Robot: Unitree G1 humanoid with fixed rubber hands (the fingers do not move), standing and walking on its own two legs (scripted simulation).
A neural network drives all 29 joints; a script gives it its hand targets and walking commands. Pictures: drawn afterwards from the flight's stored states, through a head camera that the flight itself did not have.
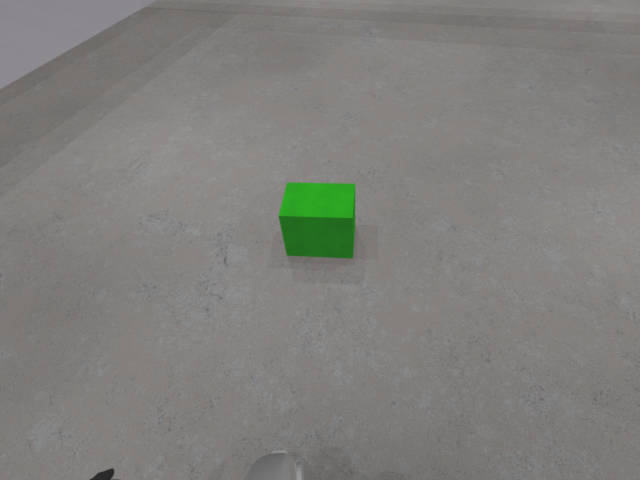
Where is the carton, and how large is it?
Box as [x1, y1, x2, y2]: [279, 183, 354, 257]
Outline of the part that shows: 287,183 279,213 279,219 287,255 352,257 354,233 354,184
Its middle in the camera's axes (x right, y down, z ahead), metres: +0.00 -0.06 +1.54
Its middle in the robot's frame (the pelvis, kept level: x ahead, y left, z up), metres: +1.13 +0.06 -0.62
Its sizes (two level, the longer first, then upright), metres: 0.271 0.188 0.231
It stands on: the floor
